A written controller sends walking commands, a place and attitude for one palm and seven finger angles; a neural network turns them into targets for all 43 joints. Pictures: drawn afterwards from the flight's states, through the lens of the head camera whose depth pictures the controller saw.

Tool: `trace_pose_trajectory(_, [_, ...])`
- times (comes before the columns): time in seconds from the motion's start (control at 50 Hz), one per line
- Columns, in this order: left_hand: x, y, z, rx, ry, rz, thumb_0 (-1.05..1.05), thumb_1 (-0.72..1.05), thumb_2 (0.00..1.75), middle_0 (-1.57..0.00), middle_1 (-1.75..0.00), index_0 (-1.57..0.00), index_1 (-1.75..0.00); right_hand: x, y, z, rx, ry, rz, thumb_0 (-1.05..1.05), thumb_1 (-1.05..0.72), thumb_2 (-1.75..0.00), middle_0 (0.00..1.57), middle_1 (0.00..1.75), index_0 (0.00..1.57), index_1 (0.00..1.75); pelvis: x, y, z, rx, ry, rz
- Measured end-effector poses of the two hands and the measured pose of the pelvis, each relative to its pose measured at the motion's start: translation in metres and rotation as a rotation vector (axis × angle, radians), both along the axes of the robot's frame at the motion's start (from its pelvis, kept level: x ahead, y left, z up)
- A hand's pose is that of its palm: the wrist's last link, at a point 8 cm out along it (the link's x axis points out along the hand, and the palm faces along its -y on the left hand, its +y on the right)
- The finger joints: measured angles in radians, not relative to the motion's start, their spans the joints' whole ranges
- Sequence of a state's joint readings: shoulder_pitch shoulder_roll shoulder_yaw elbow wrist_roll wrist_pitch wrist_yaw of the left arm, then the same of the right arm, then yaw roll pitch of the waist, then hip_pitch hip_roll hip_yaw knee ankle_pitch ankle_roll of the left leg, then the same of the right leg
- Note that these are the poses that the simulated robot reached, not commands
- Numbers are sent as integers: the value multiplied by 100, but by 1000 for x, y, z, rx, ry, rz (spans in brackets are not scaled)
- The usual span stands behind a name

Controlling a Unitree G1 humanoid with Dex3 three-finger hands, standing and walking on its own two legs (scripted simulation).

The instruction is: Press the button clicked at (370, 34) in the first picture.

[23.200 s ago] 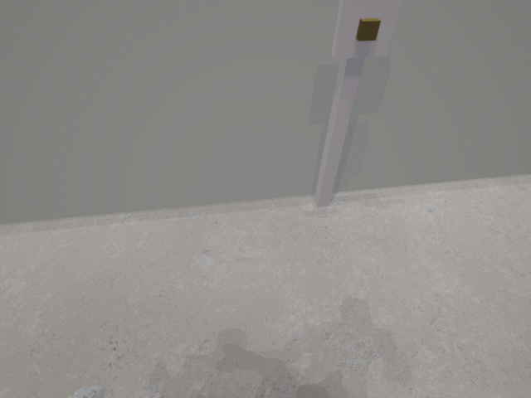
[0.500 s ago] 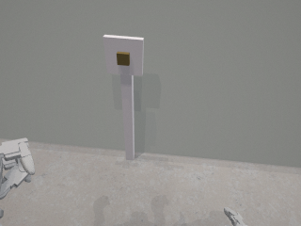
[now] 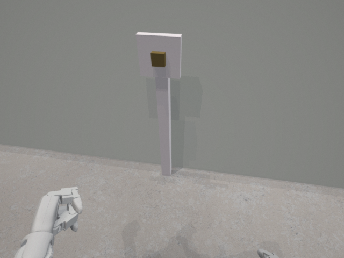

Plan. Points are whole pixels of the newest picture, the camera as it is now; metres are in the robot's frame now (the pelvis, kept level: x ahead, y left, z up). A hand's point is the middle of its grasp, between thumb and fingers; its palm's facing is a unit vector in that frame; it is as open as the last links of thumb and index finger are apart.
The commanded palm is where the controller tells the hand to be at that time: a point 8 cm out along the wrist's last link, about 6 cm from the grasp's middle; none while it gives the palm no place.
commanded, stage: let the arm hang, fingers relaxed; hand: left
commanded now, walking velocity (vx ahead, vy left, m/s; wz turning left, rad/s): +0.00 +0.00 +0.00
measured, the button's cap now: (158, 58) +0.84 +0.09 +0.12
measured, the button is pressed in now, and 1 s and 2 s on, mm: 0 0 0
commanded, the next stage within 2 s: stand and wait in 0.98 s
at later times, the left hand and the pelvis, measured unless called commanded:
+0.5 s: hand out of the picture -0.06 +0.19 -0.15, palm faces +0.02 -0.98 -0.21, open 5.9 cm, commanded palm none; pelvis +0.00 +0.00 +0.02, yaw -1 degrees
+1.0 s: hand out of the picture +0.02 +0.18 -0.15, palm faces +0.01 -0.98 -0.20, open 7.4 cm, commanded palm none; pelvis +0.01 +0.00 +0.02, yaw -2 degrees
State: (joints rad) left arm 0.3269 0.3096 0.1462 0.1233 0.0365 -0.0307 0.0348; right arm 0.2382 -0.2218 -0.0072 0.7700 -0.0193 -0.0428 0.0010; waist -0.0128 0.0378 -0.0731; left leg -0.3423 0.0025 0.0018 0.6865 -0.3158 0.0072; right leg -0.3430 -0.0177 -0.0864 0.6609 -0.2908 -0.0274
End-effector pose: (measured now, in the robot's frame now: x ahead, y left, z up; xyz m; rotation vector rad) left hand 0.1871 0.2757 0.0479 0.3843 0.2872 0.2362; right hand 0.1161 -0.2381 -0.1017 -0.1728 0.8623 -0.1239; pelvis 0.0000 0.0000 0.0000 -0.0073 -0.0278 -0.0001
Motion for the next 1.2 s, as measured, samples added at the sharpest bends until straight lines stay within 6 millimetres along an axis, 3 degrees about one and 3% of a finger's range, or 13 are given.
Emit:
trace_pose_trajectory(0.06, [-30,-18,-95,-155,381,46,1,90,90,-120,-140,-120,-141,-27,2,-10,-1,117,-20,1,-90,-90,21,30,20,30,-1,2,0,8,-11,-2])
trace_pose_trajectory(0.12, [-84,-48,-155,-259,704,46,1,91,90,-111,-132,-111,-132,-61,4,-14,-7,229,-50,1,-90,-90,21,30,20,30,-2,1,4,7,-10,-14])
trace_pose_trajectory(0.2, [-140,-35,-171,-262,871,150,2,90,89,-97,-125,-99,-118,-108,6,-15,-7,411,-69,1,-90,-90,21,30,20,30,-3,-4,12,1,0,-14])
trace_pose_trajectory(0.3, [-205,-28,-170,-262,1076,215,2,90,89,-81,-104,-81,-100,-149,11,-18,13,564,-105,1,-90,-90,20,30,20,30,-1,-3,17,-2,4,-16])
trace_pose_trajectory(0.36, [-232,-28,-168,-265,1161,244,2,91,89,-71,-91,-71,-88,-164,16,-19,29,615,-120,1,-90,-90,20,30,20,30,-1,-1,19,-1,4,-17])
trace_pose_trajectory(0.42, [-245,-32,-166,-275,1207,260,1,91,89,-60,-78,-60,-76,-172,23,-21,44,643,-126,1,-90,-90,20,30,20,30,0,2,19,0,5,-17])
trace_pose_trajectory(0.54, [-240,-44,-169,-305,1204,250,1,91,89,-40,-53,-39,-53,-170,39,-26,76,642,-128,1,-90,-90,20,30,20,30,2,6,20,4,6,-20])
trace_pose_trajectory(0.74, [-188,-60,-174,-330,1080,183,1,91,89,-23,-34,-23,-34,-140,53,-30,112,555,-126,0,-90,-90,20,30,20,30,6,7,20,10,4,-25])
trace_pose_trajectory(0.88, [-174,-52,-171,-301,1057,181,2,92,89,-21,-31,-20,-31,-134,46,-29,98,547,-134,1,-91,-90,20,30,20,30,10,5,21,11,-1,-29])
trace_pose_trajectory(1.2, [-167,-48,-168,-280,1087,187,1,91,89,-20,-30,-20,-30,-129,24,-25,59,579,-140,0,-90,-90,20,30,20,30,17,1,23,11,0,-33])
